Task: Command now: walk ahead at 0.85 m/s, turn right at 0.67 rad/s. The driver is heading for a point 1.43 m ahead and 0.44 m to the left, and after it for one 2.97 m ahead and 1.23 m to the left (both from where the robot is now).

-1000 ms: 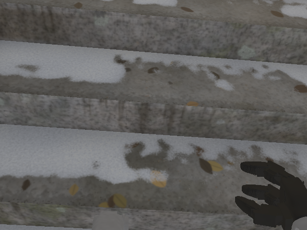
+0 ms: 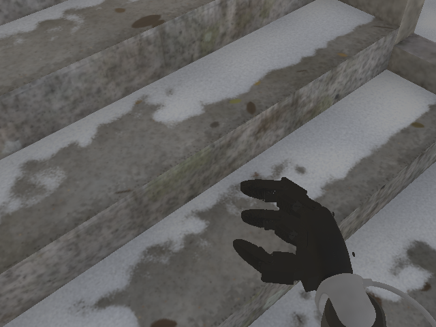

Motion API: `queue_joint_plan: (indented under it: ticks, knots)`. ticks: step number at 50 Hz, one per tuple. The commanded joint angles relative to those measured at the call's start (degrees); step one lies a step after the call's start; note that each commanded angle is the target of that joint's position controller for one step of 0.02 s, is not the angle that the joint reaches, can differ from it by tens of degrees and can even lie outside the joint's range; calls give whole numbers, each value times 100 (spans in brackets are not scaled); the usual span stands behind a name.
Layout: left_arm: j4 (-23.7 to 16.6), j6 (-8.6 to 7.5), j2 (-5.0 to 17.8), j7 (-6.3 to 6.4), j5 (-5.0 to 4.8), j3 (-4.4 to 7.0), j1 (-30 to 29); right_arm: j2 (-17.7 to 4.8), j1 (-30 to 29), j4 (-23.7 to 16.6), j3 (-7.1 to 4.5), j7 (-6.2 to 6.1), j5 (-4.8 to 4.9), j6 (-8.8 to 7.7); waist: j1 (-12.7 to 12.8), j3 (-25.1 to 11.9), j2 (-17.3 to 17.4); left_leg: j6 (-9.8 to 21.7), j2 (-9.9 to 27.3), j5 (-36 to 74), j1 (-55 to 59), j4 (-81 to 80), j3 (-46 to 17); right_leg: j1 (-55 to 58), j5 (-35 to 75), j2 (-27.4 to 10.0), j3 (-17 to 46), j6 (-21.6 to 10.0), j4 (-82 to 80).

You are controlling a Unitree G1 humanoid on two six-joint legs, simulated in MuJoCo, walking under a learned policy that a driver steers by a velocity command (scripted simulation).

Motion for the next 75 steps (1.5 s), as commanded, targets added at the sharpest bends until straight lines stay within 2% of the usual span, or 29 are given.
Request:
queue_joint_plan:
  ticks: [1,2,3,6,9,11,13,15,16,17,18,20,22,31,34,36,38,39,40,41,43,47,55,59,63,70,72,73,75]
  knots:
    - [-1750,-418,181,-163,247,160,-2137,-2790,3521,1700,-1324,-235,-180,268,-1001,-1658,4162,1483,1459,2614,5548,-4653,-5446,-3447,-637,940,-46,60,5903]
    - [-1526,-462,118,-395,266,126,-1235,-1695,2666,1484,-1223,-290,-21,340,-446,-838,2701,1898,2047,2695,4941,-4703,-6376,-4196,-1275,655,100,142,7541]
    - [-1773,-340,-74,-509,154,-10,-1531,-843,2390,1825,-1007,-215,189,353,-215,90,1654,1874,1821,2053,3837,-4296,-5249,-4662,-1666,413,-500,371,8150]
    - [-1982,-5,-299,-540,83,-301,-1914,-240,2625,2757,-990,-146,83,447,306,949,146,1089,1184,729,2393,-4135,-3007,-5034,-2428,-205,-750,265,8161]
    - [-2346,-76,-102,-435,212,-491,-1786,-1070,1991,2689,-1094,-125,247,558,942,1003,-187,841,596,2877,1690,-4464,-1764,-4524,-1593,-875,-1553,675,5812]
    - [-2788,-149,7,-323,367,-633,-2600,-1918,2112,2432,-1315,-346,316,576,654,360,-755,736,45,3526,282,-4942,-900,-1224,-846,-630,-2640,1107,2600]
    - [-2628,-81,419,15,223,-303,-2028,-2668,2263,2361,-1539,-401,385,458,947,-539,509,705,218,4667,1861,-4727,-1310,149,602,-414,-2172,1303,1050]
    - [-2431,43,972,190,288,-22,-1711,-2446,2415,2259,-1514,-291,384,489,1063,-689,620,354,-88,5091,3211,-3118,-1050,301,1812,-401,-2178,972,-1101]
    - [-2135,103,1153,230,356,42,-1281,-1849,2383,2143,-1390,-189,189,447,1075,-775,322,78,-423,2704,2138,-1579,-981,1394,3660,-1073,-1723,696,-952]
    - [-1987,173,1523,207,660,71,-513,-1394,2793,2029,-1296,-155,28,397,920,-1663,-922,-370,-1012,-723,922,1588,-526,2422,7598,-3003,48,-168,-384]
    - [-2059,208,1371,139,792,66,-589,-1457,3820,2221,-1339,-114,88,408,624,-2435,-758,-510,-822,-876,385,4234,-1187,2384,7827,-3809,583,-919,-320]
    - [-2132,246,1149,69,364,154,-1920,-1330,3095,1839,-1378,-208,340,822,133,-1101,-421,-616,-453,-899,-1300,6141,-502,1396,2209,-3539,50,-891,-1104]
    - [-1823,291,837,264,33,106,-2326,-1198,2319,1273,-1298,-340,228,1091,-204,-149,-32,-651,-78,-635,-1253,6332,-568,191,-65,-3005,-568,-196,-1776]
    - [-1212,498,1380,528,234,351,-1723,-884,825,-95,-838,-148,138,1263,-258,49,-447,-773,547,537,-2142,5170,-507,77,251,-2737,-2392,-96,-1742]
    - [-1274,598,2118,536,102,615,-1823,-711,437,-384,-672,-96,138,1275,-310,-285,-904,-388,800,-895,-967,2567,-296,-14,132,-2628,-2858,33,-2130]
    - [-1248,735,2354,522,9,717,-1485,-1143,297,-308,-849,-51,366,1298,-116,-390,-1017,-188,433,-1371,487,1010,424,-144,526,-2606,-3125,-14,-2179]
    - [-1121,649,2384,331,-67,730,-1483,-1466,1130,139,-1076,-20,245,1277,-274,-428,-910,196,27,-853,990,723,668,346,2281,-2789,-3434,-48,-1803]
    - [-1157,665,1977,293,-8,618,-1354,-2009,1774,404,-1332,-2,243,1228,-412,-490,-189,681,-412,-87,1659,-665,-162,282,3164,-2153,-3656,261,-153]
    - [-1720,649,1510,307,207,462,-1797,-2885,2353,534,-1645,-81,184,1224,-721,-805,2570,1732,585,-156,3179,-2720,-3536,-2329,-100,-1094,-3553,889,2261]
    - [-1787,495,1276,127,222,408,-2043,-3313,2245,296,-1721,-113,-103,1183,-645,-1496,2693,2121,1033,-1115,3646,-4664,-5936,-3380,-2219,-371,-1773,983,5101]
    - [-1885,446,855,22,-56,246,-2375,-2458,1572,311,-1363,-54,62,949,-328,-816,1646,1185,1215,-625,2738,-4362,-4485,-3987,-1695,-567,-1262,871,6665]
    - [-1580,457,788,267,0,205,-1560,-1098,1639,1311,-1116,-3,102,835,27,105,1183,618,907,-345,1781,-2889,-2313,-3729,-1252,-376,-1295,854,6981]
    - [-2350,685,790,351,128,216,-1968,-1189,1957,1275,-1160,-554,-86,911,-23,322,845,690,1497,594,2623,-3596,-1301,-4819,151,-262,-1509,1236,6627]
    - [-2719,776,524,283,78,48,-2492,-1733,2203,1250,-1305,-759,-1,1093,-263,304,1068,1048,1709,1566,3542,-4383,-810,-4670,-1018,-777,-2067,1607,4416]
    - [-2742,832,645,34,39,93,-2474,-2185,1590,1171,-1488,-679,96,907,-241,137,837,970,2049,1432,3596,-4750,-328,-3484,-1262,-1246,-2264,1220,3400]
    - [-2590,614,807,-216,-184,278,-2226,-2458,1857,1796,-1659,-330,251,1115,-154,436,504,520,1746,2185,4368,-4124,733,-1895,-1258,-602,-3300,582,-280]
    - [-2268,502,1788,-84,-124,703,-656,-2120,1737,1741,-1552,-191,-1,1103,478,-55,-600,-122,853,1370,2520,-1521,1253,667,1027,-1128,-1597,-87,-682]
    - [-2375,475,2329,-47,18,807,-604,-1801,883,1068,-1425,-250,-77,1001,464,-308,-1684,-642,-269,-865,301,-38,726,1540,892,-2169,1099,-1222,-1065]
    - [-2799,249,1767,36,177,596,-1369,-1911,781,1155,-1400,-119,169,809,323,-779,-331,-440,-34,-366,28,1356,-860,1142,-493,-2518,1460,-1237,-1418]
Velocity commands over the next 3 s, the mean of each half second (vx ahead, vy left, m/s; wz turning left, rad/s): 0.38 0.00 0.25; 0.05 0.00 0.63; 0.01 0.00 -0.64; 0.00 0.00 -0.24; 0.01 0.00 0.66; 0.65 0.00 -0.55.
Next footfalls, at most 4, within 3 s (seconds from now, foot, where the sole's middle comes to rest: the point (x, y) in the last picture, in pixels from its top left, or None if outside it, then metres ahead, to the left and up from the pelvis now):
0.32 right None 0.38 -0.08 -0.64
0.76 left None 0.33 0.29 -0.47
1.42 right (197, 294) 0.48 0.10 -0.47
2.02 left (84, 315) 0.44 0.37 -0.47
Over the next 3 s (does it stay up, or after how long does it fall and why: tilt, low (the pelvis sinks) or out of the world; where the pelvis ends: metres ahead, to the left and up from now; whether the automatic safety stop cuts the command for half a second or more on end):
stays up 0.66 0.26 0.33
